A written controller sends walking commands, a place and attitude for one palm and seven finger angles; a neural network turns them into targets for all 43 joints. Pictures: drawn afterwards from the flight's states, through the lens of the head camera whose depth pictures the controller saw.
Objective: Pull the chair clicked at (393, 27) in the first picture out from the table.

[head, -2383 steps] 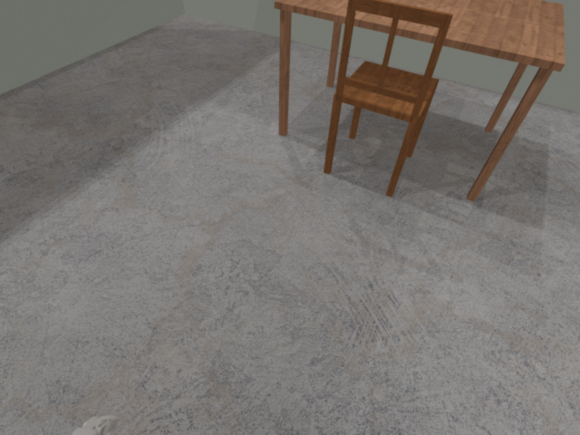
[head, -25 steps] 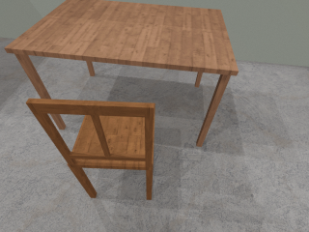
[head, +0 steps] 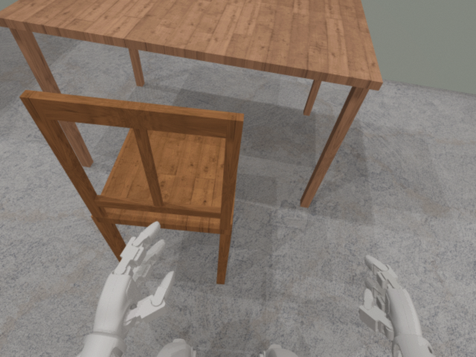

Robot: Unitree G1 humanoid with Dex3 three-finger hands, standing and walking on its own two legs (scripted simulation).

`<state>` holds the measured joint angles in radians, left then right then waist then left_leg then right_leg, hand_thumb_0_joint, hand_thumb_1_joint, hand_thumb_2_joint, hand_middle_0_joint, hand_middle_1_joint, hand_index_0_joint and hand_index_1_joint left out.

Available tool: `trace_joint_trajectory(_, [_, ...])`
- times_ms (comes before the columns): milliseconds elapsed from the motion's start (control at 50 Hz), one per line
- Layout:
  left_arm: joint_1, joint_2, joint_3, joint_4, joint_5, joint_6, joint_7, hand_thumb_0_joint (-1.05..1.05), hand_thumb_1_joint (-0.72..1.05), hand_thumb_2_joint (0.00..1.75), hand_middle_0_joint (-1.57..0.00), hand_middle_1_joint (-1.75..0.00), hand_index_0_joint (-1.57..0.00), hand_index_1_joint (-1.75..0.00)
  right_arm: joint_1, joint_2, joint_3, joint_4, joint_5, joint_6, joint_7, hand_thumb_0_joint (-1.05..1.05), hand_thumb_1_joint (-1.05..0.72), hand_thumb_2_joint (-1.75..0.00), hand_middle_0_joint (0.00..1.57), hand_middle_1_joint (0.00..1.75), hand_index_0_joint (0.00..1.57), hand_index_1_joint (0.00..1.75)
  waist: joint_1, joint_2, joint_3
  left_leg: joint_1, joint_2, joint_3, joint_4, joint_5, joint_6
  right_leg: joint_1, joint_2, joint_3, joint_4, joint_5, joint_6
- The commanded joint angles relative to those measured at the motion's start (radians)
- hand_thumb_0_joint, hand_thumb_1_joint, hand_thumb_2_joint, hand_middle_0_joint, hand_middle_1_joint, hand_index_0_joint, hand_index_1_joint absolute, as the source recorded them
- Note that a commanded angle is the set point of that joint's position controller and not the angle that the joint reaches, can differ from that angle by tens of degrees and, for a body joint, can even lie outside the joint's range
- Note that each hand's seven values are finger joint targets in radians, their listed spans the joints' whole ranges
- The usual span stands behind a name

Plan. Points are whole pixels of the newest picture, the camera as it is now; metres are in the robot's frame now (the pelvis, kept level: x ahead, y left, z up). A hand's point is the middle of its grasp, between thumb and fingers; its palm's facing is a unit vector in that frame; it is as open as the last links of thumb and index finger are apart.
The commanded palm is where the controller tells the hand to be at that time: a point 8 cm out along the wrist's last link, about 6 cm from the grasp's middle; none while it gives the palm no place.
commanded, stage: raise the hand toward the chair's back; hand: left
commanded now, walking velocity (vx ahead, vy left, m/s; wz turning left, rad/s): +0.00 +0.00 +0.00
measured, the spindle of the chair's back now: (150, 171) +0.48 +0.21 -0.03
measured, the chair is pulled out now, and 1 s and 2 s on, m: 0.28 0.28 0.28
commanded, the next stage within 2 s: aim the fingers beside a spindle in 1.70 s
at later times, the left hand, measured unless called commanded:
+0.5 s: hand (123, 290) +0.21 +0.18 +0.02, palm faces +0.08 -1.00 -0.05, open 13.4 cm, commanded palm +0.18 +0.24 +0.02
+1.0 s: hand (105, 287) +0.22 +0.21 +0.02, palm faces -0.04 -1.00 -0.06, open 16.7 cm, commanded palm +0.20 +0.27 +0.03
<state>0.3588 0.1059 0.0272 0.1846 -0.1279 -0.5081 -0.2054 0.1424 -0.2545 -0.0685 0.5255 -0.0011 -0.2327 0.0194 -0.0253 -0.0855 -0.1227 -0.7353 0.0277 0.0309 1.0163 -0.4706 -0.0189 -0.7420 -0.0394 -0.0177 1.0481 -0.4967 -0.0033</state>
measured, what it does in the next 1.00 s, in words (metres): stands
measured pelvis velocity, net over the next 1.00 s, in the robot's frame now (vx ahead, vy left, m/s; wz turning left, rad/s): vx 0.00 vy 0.02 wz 0.03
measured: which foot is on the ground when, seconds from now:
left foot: down 0.00-1.00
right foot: down 0.00-1.00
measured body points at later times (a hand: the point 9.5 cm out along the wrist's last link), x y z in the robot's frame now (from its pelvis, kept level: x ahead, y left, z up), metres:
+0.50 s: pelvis +0.00 -0.01 -0.03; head +0.07 -0.01 +0.42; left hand +0.21 +0.24 +0.02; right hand +0.14 -0.25 -0.13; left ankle +0.02 +0.13 -0.67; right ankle +0.01 -0.12 -0.67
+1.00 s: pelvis +0.00 +0.02 -0.02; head +0.06 +0.03 +0.42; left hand +0.21 +0.27 +0.02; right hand +0.20 -0.20 -0.09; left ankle +0.02 +0.13 -0.67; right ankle +0.01 -0.11 -0.67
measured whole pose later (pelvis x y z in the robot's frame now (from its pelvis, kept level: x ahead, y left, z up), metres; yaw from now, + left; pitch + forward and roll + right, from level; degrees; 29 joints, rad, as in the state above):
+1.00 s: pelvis +0.00 +0.02 -0.02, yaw +2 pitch +16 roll -3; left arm 0.35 0.26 0.17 0.02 -0.25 -0.34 -0.30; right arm 0.19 -0.22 0.02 0.51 0.03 -0.19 -0.04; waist -0.01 0.03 -0.16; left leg -0.93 0.03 -0.04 1.18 -0.52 0.00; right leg -0.87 -0.03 -0.08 1.12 -0.52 0.01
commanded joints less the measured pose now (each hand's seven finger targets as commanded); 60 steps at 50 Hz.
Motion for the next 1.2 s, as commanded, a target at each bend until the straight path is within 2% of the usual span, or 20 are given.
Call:
trace_joint_trajectory(0, [0.087, 0.178, 0.159, -0.4, -0.031, -0.093, 0.051, 0.0, 0.41, 0.69, -0.15, -0.22, -0.15, -0.22, -0.04, -0.072, -0.031, -0.201, 0.003, 0.011, 0.008, 0.0, -0.9, -0.9, 0.2, 0.3, 0.2, 0.3, 0.11, 0.262, -0.24, 0.006, -0.046, 0.016, -0.029, 0.239, 0.026, 0.063, 0.022, -0.017, -0.02, 0.297, -0.046])
trace_joint_trajectory(60, [-0.024, 0.182, 0.118, -0.689, -0.07, -0.209, 0.066, 0.0, 0.34, 0.66, -0.14, -0.21, -0.14, -0.21, 0.003, -0.063, -0.026, -0.165, -0.012, -0.007, -0.014, 0.0, -0.9, -0.9, 0.2, 0.3, 0.2, 0.3, 0.034, 0.315, -0.373, 0.086, -0.023, -0.026, 0.062, 0.325, 0.043, -0.022, 0.038, -0.008, 0.011, 0.314, -0.038])
trace_joint_trajectory(120, [-0.124, 0.115, -0.016, -0.667, -0.093, -0.253, -0.016, 0.0, 0.27, 0.63, -0.14, -0.2, -0.14, -0.2, 0.011, -0.083, -0.002, -0.106, -0.012, -0.052, -0.033, 0.0, -0.9, -0.9, 0.2, 0.3, 0.2, 0.3, -0.064, 0.24, -0.281, 0.001, -0.009, -0.061, 0.128, 0.234, 0.058, -0.165, 0.05, -0.005, 0.007, 0.209, -0.03])
trace_joint_trajectory(180, [-0.082, 0.135, -0.022, -0.45, -0.111, -0.162, -0.122, 0.0, 0.2, 0.6, -0.13, -0.19, -0.13, -0.19, 0.021, -0.112, 0.002, -0.088, 0.014, -0.075, -0.062, 0.0, -0.9, -0.9, 0.2, 0.3, 0.2, 0.3, -0.099, 0.072, -0.16, -0.168, -0.008, -0.071, 0.156, 0.044, 0.058, -0.175, 0.049, 0.026, -0.056, 0.028, -0.016])
trace_joint_trajectory(220, [0.0, 0.173, 0.027, -0.253, -0.104, -0.012, -0.178, 0.0, 0.15, 0.58, -0.13, -0.18, -0.13, -0.18, 0.013, -0.118, 0.004, -0.098, 0.038, -0.056, -0.079, 0.0, -0.9, -0.9, 0.2, 0.3, 0.2, 0.3, -0.069, 0.009, -0.127, -0.232, -0.016, -0.058, 0.144, -0.013, 0.059, -0.149, 0.044, 0.055, -0.102, -0.07, -0.012])
trace_joint_trajectory(280, [0.056, 0.272, 0.179, -0.299, -0.137, 0.196, -0.194, 0.0, 0.08, 0.55, -0.12, -0.17, -0.12, -0.17, -0.028, -0.117, 0.003, -0.174, 0.055, -0.007, -0.094, 0.0, -0.9, -0.9, 0.2, 0.3, 0.2, 0.3, 0.036, -0.033, -0.294, -0.214, -0.045, -0.032, 0.093, 0.046, 0.06, 0.069, 0.012, 0.089, -0.13, -0.033, 0.002])
trace_joint_trajectory(320, [0.115, 0.327, 0.322, -0.366, -0.172, 0.265, -0.131, 0.0, 0.04, 0.53, -0.11, -0.16, -0.11, -0.16, -0.062, -0.088, -0.004, -0.199, 0.051, 0.02, -0.099, 0.0, -0.9, -0.9, 0.2, 0.3, 0.2, 0.3, 0.104, -0.026, -0.386, -0.175, -0.048, -0.029, 0.078, 0.138, 0.053, 0.188, 0.01, 0.084, -0.11, 0.078, 0.002])
trace_joint_trajectory(360, [0.113, 0.274, 0.342, -0.515, -0.208, 0.238, -0.042, 0.0, -0.01, 0.51, -0.11, -0.16, -0.11, -0.16, -0.036, -0.045, -0.002, -0.203, 0.046, 0.025, -0.094, 0.0, -0.9, -0.9, 0.2, 0.3, 0.2, 0.3, 0.112, 0.011, -0.43, -0.123, -0.04, -0.033, 0.058, 0.23, 0.046, 0.24, 0.012, 0.053, -0.08, 0.265, 0.001])
trace_joint_trajectory(440, [0.09, 0.212, 0.258, -0.539, -0.155, 0.069, 0.049, 0.0, -0.1, 0.47, -0.1, -0.14, -0.1, -0.14, 0.001, -0.029, -0.007, -0.123, 0.029, -0.001, -0.081, 0.0, -0.9, -0.9, 0.2, 0.3, 0.2, 0.3, 0.066, 0.053, -0.304, -0.112, -0.022, -0.04, 0.047, 0.265, 0.04, 0.098, 0.03, 0.003, -0.042, 0.32, -0.007])
trace_joint_trajectory(500, [0.04, 0.174, 0.139, -0.41, -0.101, -0.017, 0.004, 0.0, -0.17, 0.44, -0.09, -0.13, -0.09, -0.13, 0.018, -0.064, -0.007, -0.087, 0.023, -0.021, -0.069, 0.0, -0.9, -0.9, 0.2, 0.3, 0.2, 0.3, -0.021, 0.098, -0.158, -0.131, -0.021, -0.047, 0.065, 0.156, 0.043, -0.076, 0.033, -0.008, -0.054, 0.153, -0.008])
trace_joint_trajectory(540, [0.026, 0.147, 0.076, -0.338, -0.1, -0.021, -0.057, 0.0, -0.22, 0.42, -0.09, -0.12, -0.09, -0.12, 0.028, -0.089, -0.008, -0.086, 0.033, -0.035, -0.074, 0.0, -0.9, -0.9, 0.2, 0.3, 0.2, 0.3, -0.046, 0.08, -0.105, -0.155, -0.022, -0.055, 0.064, 0.077, 0.046, -0.131, 0.03, 0.002, -0.082, 0.036, -0.012])
trace_joint_trajectory(620, [0.036, 0.277, 0.192, -0.365, -0.14, 0.025, -0.122, 0.0, -0.31, 0.38, -0.08, -0.11, -0.08, -0.11, 0.037, -0.121, -0.017, -0.118, 0.047, -0.052, -0.093, 0.0, -0.9, -0.9, 0.2, 0.3, 0.2, 0.3, -0.004, 0.096, -0.233, -0.113, -0.027, -0.052, 0.034, 0.076, 0.053, -0.039, 0.026, 0.025, -0.114, 0.004, -0.016])
trace_joint_trajectory(640, [0.026, 0.302, 0.231, -0.43, -0.151, 0.025, -0.116, 0.0, -0.34, 0.37, -0.08, -0.11, -0.08, -0.11, 0.039, -0.118, -0.019, -0.128, 0.046, -0.053, -0.095, 0.0, -0.9, -0.9, 0.2, 0.3, 0.2, 0.3, 0.017, 0.122, -0.299, -0.078, -0.026, -0.051, 0.022, 0.113, 0.053, -0.002, 0.025, 0.018, -0.102, 0.048, -0.017])
trace_joint_trajectory(720, [0.031, 0.312, 0.313, -0.538, -0.18, 0.017, -0.026, 0.0, -0.43, 0.33, -0.07, -0.09, -0.07, -0.09, 0.028, -0.083, -0.014, -0.129, 0.037, -0.043, -0.093, 0.0, -0.9, -0.9, 0.2, 0.3, 0.2, 0.3, 0.055, 0.187, -0.33, 0.015, -0.024, -0.06, -0.022, 0.226, 0.043, 0.032, 0.045, -0.044, -0.058, 0.18, -0.025])
trace_joint_trajectory(780, [0.021, 0.24, 0.251, -0.475, -0.157, 0.017, 0.012, 0.0, -0.5, 0.3, -0.06, -0.08, -0.06, -0.08, 0.027, -0.085, -0.006, -0.121, 0.03, -0.03, -0.078, 0.0, -0.9, -0.9, 0.2, 0.3, 0.2, 0.3, 0.022, 0.185, -0.247, 0.016, -0.019, -0.071, -0.027, 0.223, 0.035, -0.029, 0.047, -0.067, -0.053, 0.175, -0.023])
trace_joint_trajectory(860, [0.009, 0.208, 0.152, -0.308, -0.115, 0.084, -0.051, 0.0, -0.5, 0.3, -0.06, -0.08, -0.06, -0.08, 0.039, -0.111, 0.002, -0.134, 0.034, -0.005, -0.07, 0.0, -0.9, -0.9, 0.2, 0.3, 0.2, 0.3, -0.021, 0.127, -0.131, -0.046, -0.018, -0.075, -0.034, 0.107, 0.038, -0.087, 0.049, -0.064, -0.088, 0.093, -0.017])
trace_joint_trajectory(940, [-0.055, 0.281, 0.2, -0.342, -0.129, 0.128, -0.121, 0.0, -0.5, 0.3, -0.06, -0.08, -0.06, -0.08, 0.052, -0.131, 0.012, -0.165, 0.04, -0.004, -0.081, 0.0, -0.9, -0.9, 0.2, 0.3, 0.2, 0.3, -0.01, 0.128, -0.205, -0.016, -0.025, -0.073, -0.045, 0.116, 0.045, -0.026, 0.048, -0.051, -0.108, 0.107, -0.02])
trace_joint_trajectory(1040, [-0.123, 0.348, 0.322, -0.502, -0.174, 0.061, -0.073, 0.0, -0.5, 0.3, -0.06, -0.08, -0.06, -0.08, 0.055, -0.108, 0.02, -0.154, 0.026, -0.021, -0.086, 0.0, -0.9, -0.9, 0.2, 0.3, 0.2, 0.3, 0.031, 0.209, -0.315, 0.091, -0.019, -0.089, -0.052, 0.262, 0.032, 0.005, 0.05, -0.065, -0.073, 0.191, -0.028])
trace_joint_trajectory(1100, [-0.121, 0.303, 0.295, -0.433, -0.172, 0.033, -0.053, 0.0, -0.5, 0.3, -0.06, -0.08, -0.06, -0.08, 0.054, -0.105, 0.021, -0.126, 0.023, -0.026, -0.079, 0.0, -0.9, -0.9, 0.2, 0.3, 0.2, 0.3, 0.012, 0.198, -0.258, 0.077, -0.015, -0.096, -0.047, 0.259, 0.024, -0.038, 0.051, -0.075, -0.068, 0.178, -0.026])
trace_joint_trajectory(1180, [-0.111, 0.271, 0.237, -0.259, -0.153, 0.101, -0.111, 0.0, -0.5, 0.3, -0.06, -0.08, -0.06, -0.08, 0.06, -0.134, 0.018, -0.122, 0.035, -0.011, -0.076, 0.0, -0.9, -0.9, 0.2, 0.3, 0.2, 0.3, -0.015, 0.146, -0.174, -0.005, -0.019, -0.088, -0.059, 0.144, 0.031, -0.055, 0.051, -0.071, -0.096, 0.117, -0.02])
